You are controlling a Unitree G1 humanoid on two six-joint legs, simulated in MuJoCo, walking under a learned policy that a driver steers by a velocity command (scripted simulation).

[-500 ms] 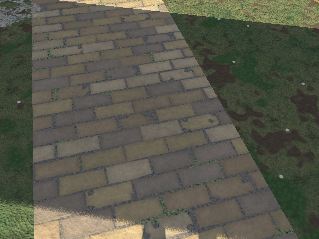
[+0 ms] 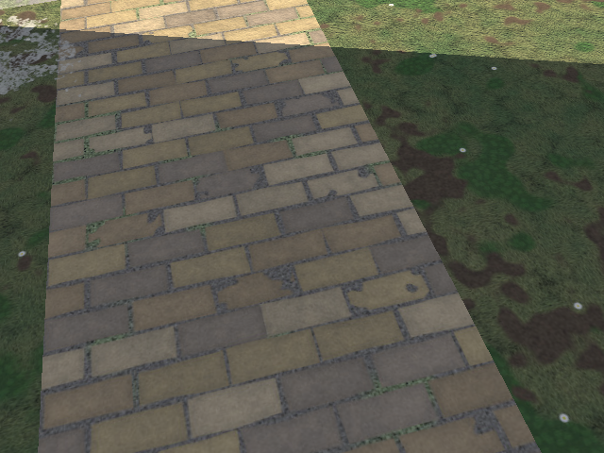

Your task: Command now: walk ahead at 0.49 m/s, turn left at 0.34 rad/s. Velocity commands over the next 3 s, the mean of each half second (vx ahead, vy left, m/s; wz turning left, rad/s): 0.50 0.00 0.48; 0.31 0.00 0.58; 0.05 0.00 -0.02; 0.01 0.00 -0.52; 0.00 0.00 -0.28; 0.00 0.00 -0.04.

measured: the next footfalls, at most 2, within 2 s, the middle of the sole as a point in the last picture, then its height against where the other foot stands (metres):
left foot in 0.20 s outside the picture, level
right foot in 0.70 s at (335, 401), level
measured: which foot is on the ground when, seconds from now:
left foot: up 0.00-0.18, down 0.20-0.70, up 0.72-1.00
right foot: down 0.00-0.22, up 0.24-0.68, down 0.70-1.00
